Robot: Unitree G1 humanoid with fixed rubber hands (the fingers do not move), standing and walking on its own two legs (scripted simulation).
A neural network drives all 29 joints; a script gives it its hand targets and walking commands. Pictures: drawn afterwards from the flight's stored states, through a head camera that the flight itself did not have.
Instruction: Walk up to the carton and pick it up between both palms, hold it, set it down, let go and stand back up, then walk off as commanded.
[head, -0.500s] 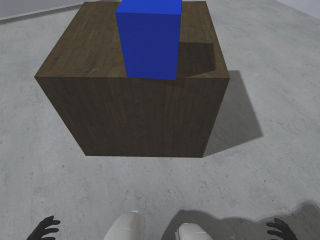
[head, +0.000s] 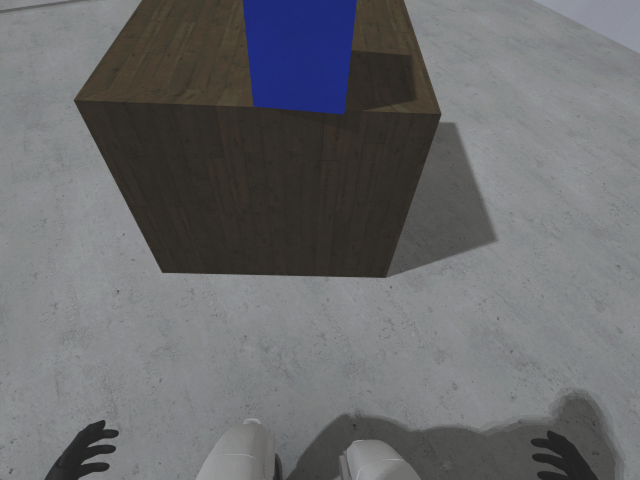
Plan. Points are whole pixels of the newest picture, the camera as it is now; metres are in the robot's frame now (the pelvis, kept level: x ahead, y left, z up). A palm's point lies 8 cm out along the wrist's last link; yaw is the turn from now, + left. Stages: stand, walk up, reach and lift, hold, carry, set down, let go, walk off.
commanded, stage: walk off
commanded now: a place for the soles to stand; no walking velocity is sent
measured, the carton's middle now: (304, 29) +0.93 +0.01 +0.09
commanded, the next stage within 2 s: stand in 1.10 s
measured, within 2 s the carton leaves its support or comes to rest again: neither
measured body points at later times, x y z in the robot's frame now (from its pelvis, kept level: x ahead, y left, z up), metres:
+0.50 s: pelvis -0.05 +0.01 +0.02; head -0.04 +0.01 +0.46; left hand +0.07 +0.31 -0.07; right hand +0.04 -0.32 -0.07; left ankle -0.03 +0.10 -0.68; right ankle +0.00 -0.14 -0.68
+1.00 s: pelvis -0.04 +0.00 +0.02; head -0.04 +0.01 +0.47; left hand +0.10 +0.29 -0.07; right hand +0.06 -0.33 -0.06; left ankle -0.03 +0.10 -0.68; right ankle +0.00 -0.15 -0.68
